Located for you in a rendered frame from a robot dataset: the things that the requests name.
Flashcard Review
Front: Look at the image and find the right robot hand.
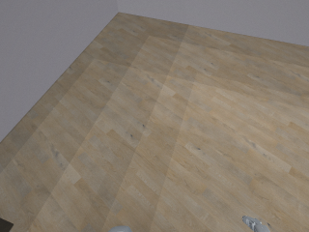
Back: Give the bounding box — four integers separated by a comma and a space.
242, 216, 270, 232

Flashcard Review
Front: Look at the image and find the cabinet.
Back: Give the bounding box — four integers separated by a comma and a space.
0, 218, 14, 232

